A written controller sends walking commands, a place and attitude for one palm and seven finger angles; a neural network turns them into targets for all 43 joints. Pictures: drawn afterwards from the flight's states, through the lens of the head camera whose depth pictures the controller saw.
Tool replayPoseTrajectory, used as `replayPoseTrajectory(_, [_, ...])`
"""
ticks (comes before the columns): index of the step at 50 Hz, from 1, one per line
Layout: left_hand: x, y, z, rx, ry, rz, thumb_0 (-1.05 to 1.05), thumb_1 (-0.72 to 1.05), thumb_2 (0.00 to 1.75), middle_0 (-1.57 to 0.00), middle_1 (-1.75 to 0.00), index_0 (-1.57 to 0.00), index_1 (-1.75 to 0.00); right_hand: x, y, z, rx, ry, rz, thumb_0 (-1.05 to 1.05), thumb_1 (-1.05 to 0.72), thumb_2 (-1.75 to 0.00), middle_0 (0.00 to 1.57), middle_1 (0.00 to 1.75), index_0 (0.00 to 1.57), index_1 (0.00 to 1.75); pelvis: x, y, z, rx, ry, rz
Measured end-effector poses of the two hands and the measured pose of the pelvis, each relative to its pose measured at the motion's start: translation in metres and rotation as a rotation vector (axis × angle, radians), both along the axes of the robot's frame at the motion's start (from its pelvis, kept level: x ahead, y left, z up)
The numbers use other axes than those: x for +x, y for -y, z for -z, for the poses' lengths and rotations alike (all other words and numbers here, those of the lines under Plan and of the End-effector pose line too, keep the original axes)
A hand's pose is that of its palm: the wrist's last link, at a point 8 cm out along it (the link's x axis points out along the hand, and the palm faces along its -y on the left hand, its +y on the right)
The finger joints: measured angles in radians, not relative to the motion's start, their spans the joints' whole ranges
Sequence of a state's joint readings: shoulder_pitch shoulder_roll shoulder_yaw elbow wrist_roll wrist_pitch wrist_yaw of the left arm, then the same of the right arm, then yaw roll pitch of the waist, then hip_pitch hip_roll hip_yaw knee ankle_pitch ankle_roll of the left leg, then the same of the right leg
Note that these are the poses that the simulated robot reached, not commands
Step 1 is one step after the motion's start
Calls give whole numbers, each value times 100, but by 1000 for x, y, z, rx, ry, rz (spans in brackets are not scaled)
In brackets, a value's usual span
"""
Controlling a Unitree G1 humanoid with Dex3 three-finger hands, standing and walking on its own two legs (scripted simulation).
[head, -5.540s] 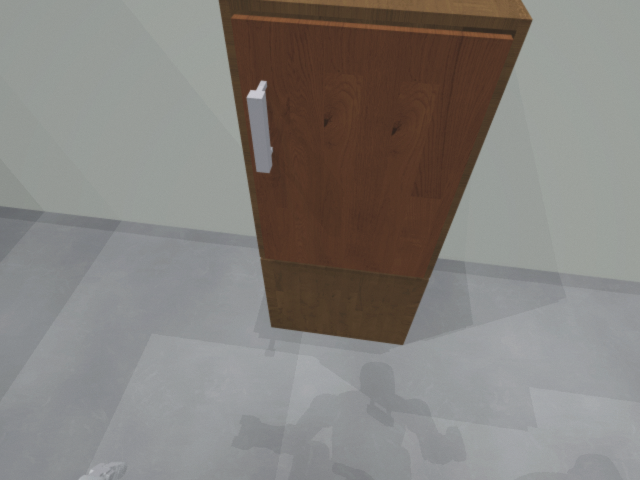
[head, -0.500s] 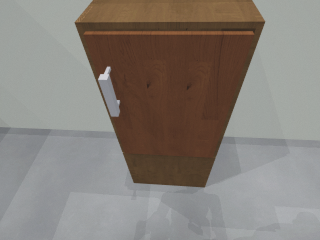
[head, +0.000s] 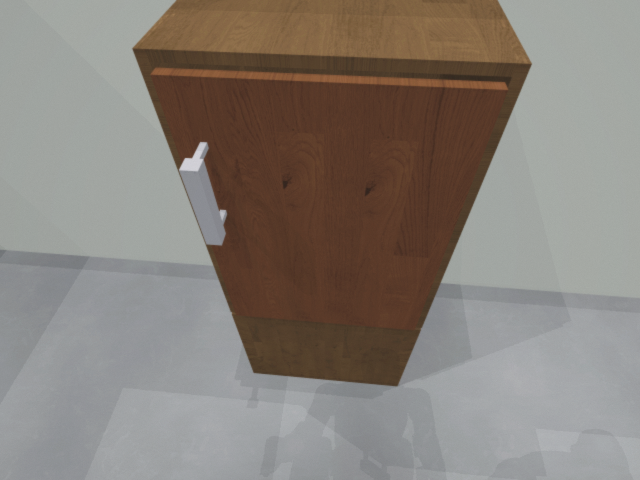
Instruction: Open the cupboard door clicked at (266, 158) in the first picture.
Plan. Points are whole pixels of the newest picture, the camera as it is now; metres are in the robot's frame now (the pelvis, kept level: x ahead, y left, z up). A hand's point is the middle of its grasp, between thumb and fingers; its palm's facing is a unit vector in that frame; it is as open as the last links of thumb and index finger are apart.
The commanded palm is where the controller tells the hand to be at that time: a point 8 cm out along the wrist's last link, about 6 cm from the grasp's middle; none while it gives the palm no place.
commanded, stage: come to a stop and stand still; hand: left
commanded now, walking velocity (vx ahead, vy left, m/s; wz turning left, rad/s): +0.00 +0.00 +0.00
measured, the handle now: (209, 195) +0.48 +0.19 +0.08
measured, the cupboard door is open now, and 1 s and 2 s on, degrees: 0 0 0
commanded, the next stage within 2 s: look again from close up in 0.16 s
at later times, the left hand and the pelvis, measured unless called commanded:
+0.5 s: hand out of the picture +0.03 +0.18 -0.17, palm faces +0.03 -0.98 -0.22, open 7.4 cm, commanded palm none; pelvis +0.00 +0.00 +0.00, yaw +0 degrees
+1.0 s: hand out of the picture +0.00 +0.18 -0.17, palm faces +0.03 -0.98 -0.21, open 7.4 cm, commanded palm none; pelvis -0.02 +0.00 +0.00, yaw +0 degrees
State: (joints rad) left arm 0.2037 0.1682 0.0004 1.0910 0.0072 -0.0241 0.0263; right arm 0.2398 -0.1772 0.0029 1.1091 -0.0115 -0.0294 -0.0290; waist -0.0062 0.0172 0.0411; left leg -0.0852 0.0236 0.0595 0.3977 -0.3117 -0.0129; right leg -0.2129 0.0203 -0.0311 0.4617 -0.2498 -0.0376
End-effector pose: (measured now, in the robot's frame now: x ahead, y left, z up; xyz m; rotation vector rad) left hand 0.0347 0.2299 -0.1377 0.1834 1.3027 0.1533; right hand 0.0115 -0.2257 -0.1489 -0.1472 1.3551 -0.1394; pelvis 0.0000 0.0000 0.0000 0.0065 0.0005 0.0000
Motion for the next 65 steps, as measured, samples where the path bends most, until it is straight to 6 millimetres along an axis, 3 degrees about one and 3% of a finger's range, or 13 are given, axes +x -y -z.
replayPoseTrajectory(15, [-15,0,2,0,-30,-23,0,91,90,-20,-30,-20,-30,4,7,-3,-15,0,-13,1,-91,-90,20,30,20,30,2,5,-1,-4,9,-5])
replayPoseTrajectory(29, [-17,2,2,-8,-12,-19,0,91,90,-20,-30,-20,-30,-17,0,-3,0,-28,-5,1,-91,-90,20,30,20,30,-6,4,-1,-3,15,-7])
replayPoseTrajectory(48, [-36,3,4,-19,-41,-29,0,91,90,-20,-30,-20,-30,-38,-6,-3,5,-63,9,1,-91,-90,20,30,20,30,-13,2,-1,-2,18,-7])
replayPoseTrajectory(59, [-43,-5,7,4,-17,-34,0,91,90,-20,-30,-20,-30,-33,-6,3,1,-16,14,1,-91,-90,20,30,20,30,-37,-2,5,5,15,-6])
replayPoseTrajectory(65, [-49,-16,10,-4,1,-29,0,91,90,-20,-30,-20,-30,-44,-13,-2,-12,13,13,0,-91,-90,20,30,20,30,-52,-12,6,9,15,-7])
